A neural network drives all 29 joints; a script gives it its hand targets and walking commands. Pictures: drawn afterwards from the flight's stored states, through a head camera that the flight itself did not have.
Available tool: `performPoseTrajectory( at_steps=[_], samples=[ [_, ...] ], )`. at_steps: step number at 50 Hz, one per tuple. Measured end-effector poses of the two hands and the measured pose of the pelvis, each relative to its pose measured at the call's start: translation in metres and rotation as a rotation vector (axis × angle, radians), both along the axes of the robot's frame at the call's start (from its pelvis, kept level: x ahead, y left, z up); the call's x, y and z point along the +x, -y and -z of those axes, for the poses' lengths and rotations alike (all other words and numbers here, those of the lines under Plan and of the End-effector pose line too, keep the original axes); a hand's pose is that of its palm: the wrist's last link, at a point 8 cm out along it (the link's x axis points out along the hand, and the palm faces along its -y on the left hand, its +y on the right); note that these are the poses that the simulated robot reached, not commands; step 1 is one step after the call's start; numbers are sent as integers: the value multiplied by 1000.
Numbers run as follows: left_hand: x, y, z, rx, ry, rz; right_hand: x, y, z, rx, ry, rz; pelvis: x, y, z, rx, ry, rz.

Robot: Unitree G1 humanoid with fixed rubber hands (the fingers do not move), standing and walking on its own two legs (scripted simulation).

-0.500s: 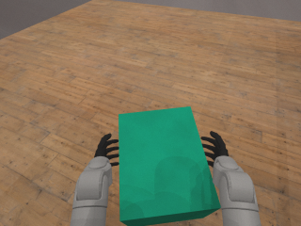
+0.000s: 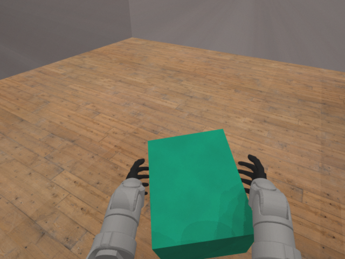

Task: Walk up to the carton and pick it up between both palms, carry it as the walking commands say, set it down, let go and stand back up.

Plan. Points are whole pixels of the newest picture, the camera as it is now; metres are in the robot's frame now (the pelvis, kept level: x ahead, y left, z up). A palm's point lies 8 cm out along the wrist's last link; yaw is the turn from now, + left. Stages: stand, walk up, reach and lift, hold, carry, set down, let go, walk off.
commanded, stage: hold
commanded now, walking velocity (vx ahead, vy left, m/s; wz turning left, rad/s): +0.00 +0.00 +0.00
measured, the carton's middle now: (195, 194) +0.32 -0.06 -0.01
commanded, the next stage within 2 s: set down in 0.02 s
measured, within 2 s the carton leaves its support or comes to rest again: neither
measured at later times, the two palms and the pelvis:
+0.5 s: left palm (125, 196) +0.30 +0.12 +0.01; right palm (244, 196) +0.28 -0.19 +0.01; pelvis -0.02 -0.04 -0.01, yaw +4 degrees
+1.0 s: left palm (137, 207) +0.34 +0.10 -0.10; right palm (238, 214) +0.30 -0.20 -0.10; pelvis -0.02 +0.02 -0.05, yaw +1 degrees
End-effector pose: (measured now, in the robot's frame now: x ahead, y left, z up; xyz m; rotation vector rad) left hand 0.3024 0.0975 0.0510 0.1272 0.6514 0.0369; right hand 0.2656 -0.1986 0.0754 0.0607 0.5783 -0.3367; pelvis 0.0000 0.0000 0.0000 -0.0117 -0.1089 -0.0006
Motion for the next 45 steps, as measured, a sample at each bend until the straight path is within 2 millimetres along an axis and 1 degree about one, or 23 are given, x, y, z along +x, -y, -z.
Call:
performPoseTrajectory(
  at_steps=[4,7,11,14,18,23,29,34,40,45],
  samples=[
    [3,2,-4,-3,-14,7,3,4,4,16,-18,-7,-2,13,0,3,26,-2],
    [-3,1,-1,21,-35,-30,5,3,12,31,-39,-31,-2,20,-2,0,36,-13],
    [-11,0,10,46,-75,-72,5,3,28,65,-79,-73,-4,27,-2,1,39,-29],
    [-14,0,18,34,-92,-67,5,4,39,60,-101,-88,-8,32,-1,2,35,-45],
    [-12,-5,25,-6,-86,-35,8,3,47,52,-105,-97,-13,37,1,0,18,-48],
    [-5,-17,34,-29,-66,-34,15,-7,57,45,-115,-110,-19,39,5,-9,-4,-54],
    [6,-30,53,-39,-77,-21,21,-20,74,29,-140,-103,-21,31,10,-26,-51,-65],
    [11,-33,77,-38,-97,-20,23,-25,98,32,-159,-73,-19,16,15,-26,-136,-61],
    [17,-23,108,-39,-100,-28,18,-18,133,49,-160,-33,-17,-3,24,-24,-269,-51],
    [27,-10,130,-54,-81,-30,19,-8,157,47,-143,-5,-20,-13,37,-17,-369,-30]
  ],
)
